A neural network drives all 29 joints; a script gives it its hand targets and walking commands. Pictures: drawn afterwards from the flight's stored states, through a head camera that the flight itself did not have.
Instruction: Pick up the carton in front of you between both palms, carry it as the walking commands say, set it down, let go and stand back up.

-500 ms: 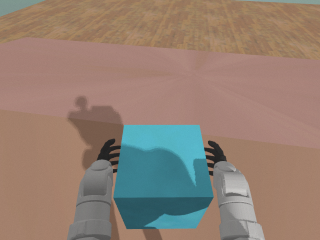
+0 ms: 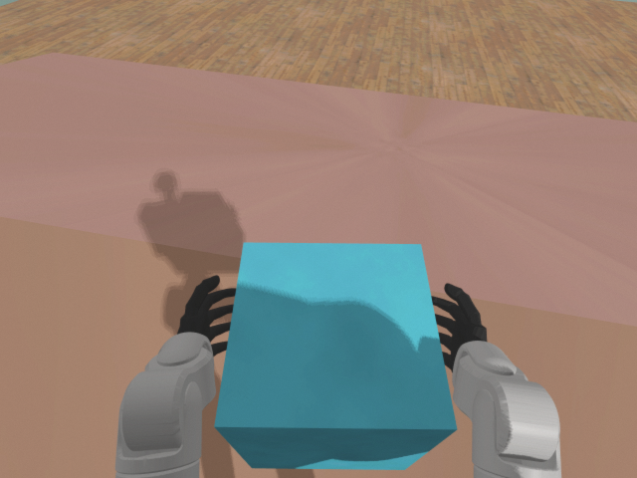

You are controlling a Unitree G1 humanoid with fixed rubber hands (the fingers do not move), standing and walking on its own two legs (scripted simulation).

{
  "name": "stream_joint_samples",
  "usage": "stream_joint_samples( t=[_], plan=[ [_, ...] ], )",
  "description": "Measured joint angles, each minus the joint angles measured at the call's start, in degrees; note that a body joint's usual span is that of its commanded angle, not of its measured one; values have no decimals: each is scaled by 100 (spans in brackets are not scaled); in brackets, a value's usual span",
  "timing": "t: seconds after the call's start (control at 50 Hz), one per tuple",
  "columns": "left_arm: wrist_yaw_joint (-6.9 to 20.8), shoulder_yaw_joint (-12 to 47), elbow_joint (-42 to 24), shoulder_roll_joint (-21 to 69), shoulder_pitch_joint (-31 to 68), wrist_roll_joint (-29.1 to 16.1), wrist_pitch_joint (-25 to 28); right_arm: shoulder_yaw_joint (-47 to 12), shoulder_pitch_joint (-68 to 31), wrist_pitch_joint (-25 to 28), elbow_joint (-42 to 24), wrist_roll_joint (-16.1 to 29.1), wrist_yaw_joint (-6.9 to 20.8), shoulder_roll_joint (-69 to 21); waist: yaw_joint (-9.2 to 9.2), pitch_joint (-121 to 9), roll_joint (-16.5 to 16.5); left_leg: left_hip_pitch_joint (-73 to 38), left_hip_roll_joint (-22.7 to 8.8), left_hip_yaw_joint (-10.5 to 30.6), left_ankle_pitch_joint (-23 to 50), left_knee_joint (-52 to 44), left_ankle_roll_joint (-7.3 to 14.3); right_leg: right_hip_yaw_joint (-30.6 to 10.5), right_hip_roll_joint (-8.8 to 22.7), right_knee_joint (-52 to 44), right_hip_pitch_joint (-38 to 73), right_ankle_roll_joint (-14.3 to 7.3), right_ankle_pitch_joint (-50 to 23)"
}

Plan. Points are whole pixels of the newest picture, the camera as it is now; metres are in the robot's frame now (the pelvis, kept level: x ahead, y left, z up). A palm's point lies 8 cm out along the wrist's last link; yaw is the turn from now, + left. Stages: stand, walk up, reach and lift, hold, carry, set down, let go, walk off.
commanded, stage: carry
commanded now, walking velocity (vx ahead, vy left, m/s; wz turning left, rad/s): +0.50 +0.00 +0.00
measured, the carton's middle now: (330, 364) +0.26 -0.01 +0.02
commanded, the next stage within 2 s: none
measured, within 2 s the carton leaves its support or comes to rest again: neither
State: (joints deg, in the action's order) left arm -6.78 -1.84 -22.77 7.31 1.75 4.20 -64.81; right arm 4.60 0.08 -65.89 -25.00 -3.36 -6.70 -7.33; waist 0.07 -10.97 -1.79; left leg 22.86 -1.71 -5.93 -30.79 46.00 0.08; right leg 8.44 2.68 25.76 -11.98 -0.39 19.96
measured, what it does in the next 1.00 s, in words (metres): walks ahead: left foot, then right foot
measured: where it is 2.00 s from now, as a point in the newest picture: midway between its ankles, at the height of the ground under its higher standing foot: (314, 238)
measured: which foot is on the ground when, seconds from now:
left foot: up 0.00-0.10, down 0.12-0.60, up 0.62-1.00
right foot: down 0.00-0.14, up 0.16-0.54, down 0.56-1.00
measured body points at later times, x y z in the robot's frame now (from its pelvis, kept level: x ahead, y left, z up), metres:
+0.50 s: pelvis +0.31 +0.01 -0.01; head +0.29 +0.02 +0.44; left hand +0.55 +0.15 +0.07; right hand +0.53 -0.16 +0.08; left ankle +0.14 +0.10 -0.74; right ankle +0.45 -0.11 -0.71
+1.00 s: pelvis +0.64 -0.01 +0.00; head +0.62 -0.01 +0.45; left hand +0.87 +0.14 +0.09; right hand +0.87 -0.16 +0.09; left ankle +0.80 +0.12 -0.71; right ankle +0.50 -0.09 -0.74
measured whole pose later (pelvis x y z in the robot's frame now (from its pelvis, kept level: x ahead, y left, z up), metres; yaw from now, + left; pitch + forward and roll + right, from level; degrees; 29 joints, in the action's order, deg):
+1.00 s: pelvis +0.64 -0.01 +0.00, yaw +0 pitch +3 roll +1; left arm -7.6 -1.3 -32.9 7.8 -6.4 0.8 -63.5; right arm 1.4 7.2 -64.5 -33.9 -1.1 -8.3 -7.8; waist -0.9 -6.7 -0.4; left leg 33.7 -5.5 -10.0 -3.2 33.4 0.6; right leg 12.6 1.6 13.9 3.2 -0.3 20.2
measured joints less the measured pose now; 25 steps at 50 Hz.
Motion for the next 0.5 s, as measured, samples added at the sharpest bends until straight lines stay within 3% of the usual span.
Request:
stream_joint_samples(
  t=[0.08, 0.12, 0.14, 0.2, 0.26, 0.38, 0.5],
  plan=[
    [-191, -32, -576, 23, -410, -199, -231, -126, 239, -94, -232, 246, -94, -18, -152, 156, -201, 341, 67, -382, 1046, -1057, 23, -119, 165, -372, 596, 153, 159],
    [-270, -57, -774, 28, -491, -280, -249, -152, 246, -75, -310, 326, -157, -21, -197, 268, -200, 172, 80, -620, 1668, -1628, 104, -189, 247, -58, 792, 260, 530],
    [-305, -106, -827, 27, -515, -321, -237, -189, 223, -33, -272, 345, -212, -21, -213, 285, -227, 95, 95, -721, 2029, -1538, 230, -212, 347, 380, 732, 272, 775],
    [-408, -237, -700, 27, -502, -464, -248, -229, 195, 56, -9, 356, -383, -16, -126, 243, -91, -120, 93, -837, 1447, -1243, 503, -458, 270, 2625, -201, 149, 823],
    [-418, -186, -552, 22, -460, -541, -244, -147, 346, 25, -97, 420, -438, -34, 37, 244, 117, -604, 100, -804, 1366, -1732, 403, -393, 168, 3715, -1167, -5, 459],
    [-258, -74, -626, 50, -663, -354, 68, -206, 535, 17, -475, 423, -363, -53, 328, 253, 306, -1743, 76, -612, 1334, -2845, 295, -159, 181, 2331, -2131, -17, -590],
    [-130, -43, -939, 60, -841, -261, 33, -297, 515, 10, -551, 369, -242, -44, 207, 334, 236, -2817, -6, -522, 763, -3180, 10, 303, 87, 703, -2163, -128, -1521]
  ],
)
